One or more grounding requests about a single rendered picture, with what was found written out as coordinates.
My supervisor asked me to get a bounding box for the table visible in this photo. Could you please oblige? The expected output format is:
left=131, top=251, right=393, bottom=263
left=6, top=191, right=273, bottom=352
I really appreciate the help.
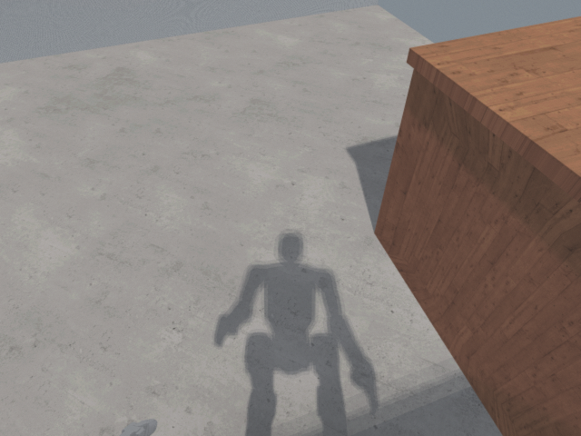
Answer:
left=375, top=16, right=581, bottom=436

